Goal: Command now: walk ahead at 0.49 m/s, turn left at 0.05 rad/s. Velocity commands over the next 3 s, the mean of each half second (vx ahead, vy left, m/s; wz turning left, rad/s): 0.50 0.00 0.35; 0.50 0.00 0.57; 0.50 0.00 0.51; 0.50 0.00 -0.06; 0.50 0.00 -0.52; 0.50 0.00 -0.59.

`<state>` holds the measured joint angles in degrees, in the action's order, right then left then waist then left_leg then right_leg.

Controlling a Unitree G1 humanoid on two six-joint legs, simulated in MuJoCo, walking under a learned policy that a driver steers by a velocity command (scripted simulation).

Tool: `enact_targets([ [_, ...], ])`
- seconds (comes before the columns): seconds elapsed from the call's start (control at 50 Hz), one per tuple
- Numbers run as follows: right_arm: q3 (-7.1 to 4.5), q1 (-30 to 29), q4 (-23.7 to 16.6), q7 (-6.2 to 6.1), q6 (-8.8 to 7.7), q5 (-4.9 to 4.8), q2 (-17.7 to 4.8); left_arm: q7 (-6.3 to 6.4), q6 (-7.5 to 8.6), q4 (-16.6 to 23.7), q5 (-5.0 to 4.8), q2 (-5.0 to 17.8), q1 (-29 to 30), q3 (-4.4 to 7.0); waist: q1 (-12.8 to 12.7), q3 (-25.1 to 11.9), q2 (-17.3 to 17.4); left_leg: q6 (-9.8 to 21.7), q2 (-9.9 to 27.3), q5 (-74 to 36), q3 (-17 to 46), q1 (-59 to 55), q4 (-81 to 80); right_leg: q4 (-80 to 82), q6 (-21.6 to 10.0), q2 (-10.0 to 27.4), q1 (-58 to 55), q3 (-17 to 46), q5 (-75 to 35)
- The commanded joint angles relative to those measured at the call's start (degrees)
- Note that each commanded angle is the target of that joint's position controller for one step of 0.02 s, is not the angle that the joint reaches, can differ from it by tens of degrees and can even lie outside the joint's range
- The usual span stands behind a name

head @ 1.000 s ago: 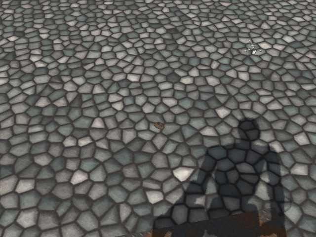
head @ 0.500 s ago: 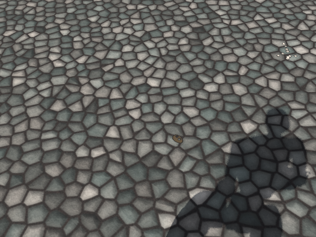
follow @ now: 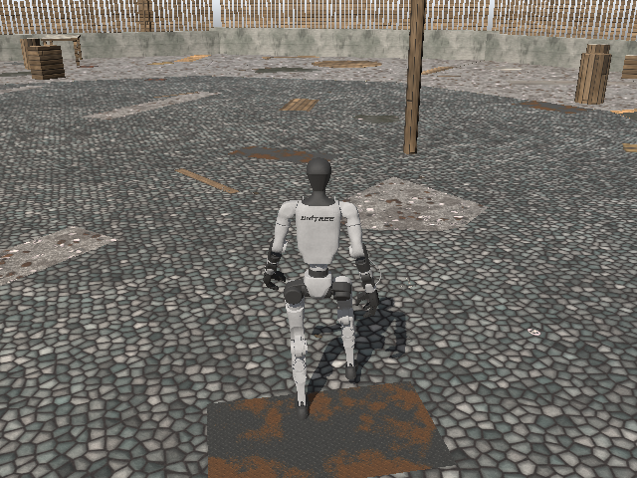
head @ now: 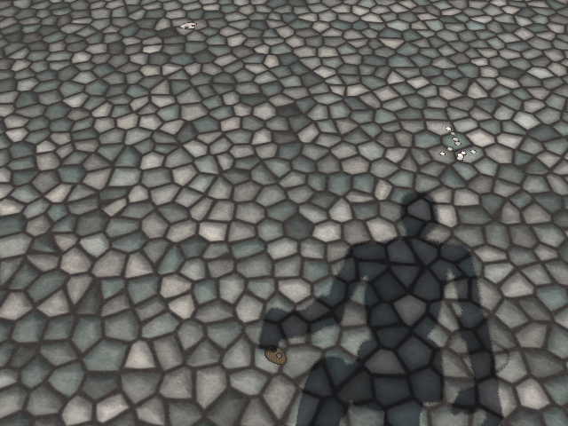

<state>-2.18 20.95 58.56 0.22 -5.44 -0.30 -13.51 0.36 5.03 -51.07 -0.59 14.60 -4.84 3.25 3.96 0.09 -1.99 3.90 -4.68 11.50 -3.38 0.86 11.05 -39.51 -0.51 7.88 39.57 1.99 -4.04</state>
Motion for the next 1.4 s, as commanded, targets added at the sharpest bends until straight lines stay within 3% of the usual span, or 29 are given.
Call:
enact_targets([
  [0.02,-1.75,2.3,-1.7,-0.57,-0.15,-0.68,-9.2,-0.96,0.83,4.7,-0.34,2.0,7.5,-0.24,0.6,5.2,3.8,7.9,15.8,-10.5,7.9,3.8,-4.4,6.3,0.2,-2.1,-2.4,-1.8,-2.7],
  [0.12,-2.7,2.9,-1.6,-1.05,1.6,-0.97,-10.9,-2.19,2.16,6.4,-0.63,5.5,6.5,0.68,-2.8,3.2,6.0,6.4,19.2,-20.5,12.1,-3.5,4.7,12.4,-1.8,-4.9,-9.0,-1.3,6.9],
  [0.16,-1.92,0.7,-3.1,-0.87,1.78,-0.28,-9.0,-1.51,2.58,2.2,-0.21,10.7,-9.9,3.17,-10.7,-7.9,5.8,3.4,13.7,-28.7,8.7,4.0,23.4,11.6,-5.3,-4.4,-34.1,-1.1,6.1],
  [0.18,-0.41,4.1,-4.9,-0.56,1.13,0.27,-3.7,-0.96,2.47,0.8,1.13,16.3,-19.3,4.59,-11.5,-18.3,-3.2,-0.4,6.3,-11.2,4.5,24.0,45.1,10.5,-11.6,10.0,-58.1,16.9,8.9],
  [0.2,0.67,8.2,-4.6,-0.41,0.11,-0.7,-0.5,-1.25,1.92,0.1,1.01,15.2,-21.3,4.12,-10.2,-25.9,-14.4,-1.7,1.4,22.5,8.1,36.3,58.2,18.5,-16.1,18.1,-66.5,37.1,17.2],
  [0.22,-1.31,3.5,-4.9,-0.51,-0.35,-2.47,-7.6,-1.03,1.84,0.7,0.77,9.6,-18.4,2.59,-10.7,-18.6,-8.9,-1.1,4.9,20.7,11.9,41.1,63.6,20.6,-13.2,15.7,-60.5,32.5,21.0],
  [0.24,-1.85,-0.6,-6.3,-0.75,-0.46,-2.91,-9.0,-0.81,1.8,1.7,0.47,7.5,-13.3,1.88,-9.5,-10.7,-6.3,-0.7,7.7,15.1,10.0,42.8,63.6,22.1,-10.9,14.2,-51.7,23.5,18.1],
  [0.26,-2.07,-2.5,-6.5,-1.09,-0.22,-2.3,-8.3,-0.9,1.85,2.0,0.61,5.9,-9.2,1.34,-7.8,-6.5,-2.8,-0.8,10.0,10.3,9.2,40.4,61.4,24.5,-9.8,12.0,-43.4,17.5,14.6],
  [0.3,-2.51,-1.2,-6.4,-1.05,1.32,-1.87,-5.4,-1.11,2.1,1.7,1.35,3.9,-5.6,0.92,-4.4,-2.1,-4.3,-0.9,12.8,5.3,9.4,34.5,57.5,28.9,-8.6,8.6,-33.4,8.4,11.7],
  [0.38,-2.79,-3.6,-8.9,-0.91,3.52,-1.53,-3.5,-0.42,2.53,0.3,1.53,5.5,-5.9,1.75,-2.9,1.4,-2.2,-1.8,13.6,-0.6,9.1,37.2,53.3,32.4,-9.8,8.0,-29.9,-0.9,4.3],
  [0.54,-1.91,-18.3,-15.3,1.88,2.95,-0.79,-2.5,1.27,0.97,-0.9,0.57,9.3,-10.9,3.04,-7.0,5.4,0.3,-1.5,12.0,-13.2,3.2,39.2,30.5,32.4,-8.5,8.3,-37.4,-11.7,1.1],
  [0.62,-2.4,-20.7,-18.4,3.14,3.19,-1.04,-4.2,1.25,-0.65,-1.1,-0.51,11.1,-11.9,3.81,-6.0,4.8,-1.1,1.4,9.2,-4.9,-0.5,37.0,26.7,25.5,-6.7,10.2,-44.6,-14.3,-13.2],
  [0.68,-5.64,-5.9,-15.8,2.84,3.42,-1.5,-9.8,1.41,-1.97,0.0,-1.12,12.9,-9.3,4.11,3.3,-4.6,-2.0,5.8,1.5,-2.5,-4.9,14.3,22.7,2.0,-3.6,7.4,-41.4,-17.4,-33.1],
  [0.7,-7.94,3.6,-13.3,1.59,3.88,-1.53,-15.0,1.51,-1.73,1.0,-0.08,11.3,-9.9,3.44,6.9,-9.8,3.3,8.8,5.3,-2.7,4.4,-3.2,20.7,-15.5,-0.5,4.9,-28.0,-17.6,-18.0],
  [0.72,-8.67,1.9,-13.5,1.15,3.48,-1.79,-21.5,0.64,-0.09,4.3,2.08,1.7,-15.2,0.62,-1.1,-13.7,18.5,19.2,19.8,4.2,36.8,-20.8,15.3,-35.7,3.0,-6.9,-2.2,-12.0,35.7],
  [0.74,-7.24,4.5,-15.5,1.48,2.64,-0.79,-17.5,-0.19,2.68,5.6,-0.63,5.6,-9.7,0.86,2.6,-21.1,12.1,21.7,24.2,12.0,52.2,-24.5,5.3,-42.2,1.9,-9.1,4.9,1.8,39.2],
  [0.76,-6.2,2.6,-14.9,1.64,1.79,-0.26,-13.8,-0.58,3.96,7.2,-2.81,8.2,-3.7,1.55,3.3,-12.9,8.6,18.3,23.0,7.3,44.4,-20.3,4.1,-41.6,0.2,-6.3,10.4,2.5,33.5],
  [0.82,-4.3,-8.7,-17.8,1.26,1.14,-0.15,-8.0,0.24,3.58,5.7,0.32,8.9,-5.4,2.35,-3.9,-4.6,3.1,13.5,16.6,-8.9,26.8,2.7,3.7,-28.4,-0.3,-0.2,-1.1,3.2,22.8],
  [0.9,-4.77,-6.7,-17.7,-0.11,0.78,-0.53,-10.5,0.42,1.28,7.7,1.51,6.3,-2.7,2.05,-4.8,-2.0,2.8,13.4,13.8,-18.0,20.5,10.5,1.1,-16.9,2.9,-1.3,-3.8,1.2,16.3],
  [1.0,-4.9,-2.4,-16.8,-1.21,1.5,-0.99,-11.0,-0.41,1.56,11.1,0.93,4.1,7.5,0.95,-0.8,0.4,6.1,9.1,9.6,-11.5,16.9,13.0,2.1,4.4,3.6,-5.8,-7.3,0.2,-1.0],
  [1.1,-4.81,1.2,-15.6,-1.52,2.28,-1.33,-10.5,-1.66,2.62,13.8,0.18,6.4,11.6,1.34,0.4,0.6,7.4,7.9,12.4,-8.3,23.6,6.3,8.0,12.0,2.0,-7.6,-8.8,1.9,1.0],
  [1.16,-4.85,-0.4,-16.4,-1.87,2.95,-1.08,-10.5,-1.81,3.6,12.8,0.11,8.4,5.7,2.27,-3.1,-1.2,10.0,6.5,12.5,-14.3,26.8,4.0,14.2,14.8,-0.5,-8.5,-16.7,0.8,7.1],
  [1.18,-4.23,-1.6,-17.3,-1.68,2.89,-0.92,-9.0,-1.49,3.92,11.4,0.71,10.2,-0.6,3.16,-6.4,-5.5,9.4,4.8,9.4,-18.0,25.0,6.3,21.2,15.5,-2.6,-7.0,-27.1,1.3,5.8],
  [1.2,-3.06,-2.3,-18.9,-1.4,2.69,0.04,-6.2,-0.99,3.9,10.6,1.63,13.4,-10.1,4.01,-10.4,-13.9,4.3,2.5,5.9,-10.9,20.6,14.3,36.8,13.4,-6.4,2.4,-43.1,10.1,7.7],
  [1.22,-1.92,6.9,-20.1,-1.29,2.15,-1.63,-2.4,-1.13,3.06,8.4,2.03,17.1,-15.6,5.02,-6.5,-21.7,-15.9,-1.6,-2.1,20.6,14.0,35.7,55.5,17.7,-16.1,15.8,-62.9,36.9,18.0],
  [1.24,-2.71,7.0,-18.6,-1.46,2.11,-2.43,-8.5,-1.37,2.66,9.1,0.49,11.6,-14.6,3.81,-7.5,-18.7,-12.0,-2.2,2.7,22.0,15.3,43.4,63.6,20.8,-15.4,16.9,-61.6,42.7,30.5],
  [1.26,-3.65,0.5,-19.3,-1.4,2.43,-2.09,-12.0,-1.05,2.15,10.0,0.27,7.8,-11.9,2.77,-9.1,-10.5,-5.9,-2.6,4.9,16.5,14.1,45.4,65.5,21.9,-12.5,14.2,-54.1,33.1,30.4],
  [1.3,-3.87,-5.3,-21.0,-1.3,2.7,-0.73,-10.8,-0.89,1.32,9.9,1.15,6.1,-7.0,1.95,-7.0,-2.1,-1.2,-3.0,8.5,9.5,11.7,42.2,61.5,24.4,-10.3,9.6,-39.8,20.1,17.9],
  [1.4,-2.61,-5.9,-22.3,-0.62,3.39,-0.97,-5.1,-1.42,2.42,7.0,0.76,7.3,-8.1,2.2,-4.4,0.2,-2.6,-3.0,10.6,6.0,10.1,38.1,50.0,30.5,-12.1,6.9,-31.9,8.6,6.7],
])
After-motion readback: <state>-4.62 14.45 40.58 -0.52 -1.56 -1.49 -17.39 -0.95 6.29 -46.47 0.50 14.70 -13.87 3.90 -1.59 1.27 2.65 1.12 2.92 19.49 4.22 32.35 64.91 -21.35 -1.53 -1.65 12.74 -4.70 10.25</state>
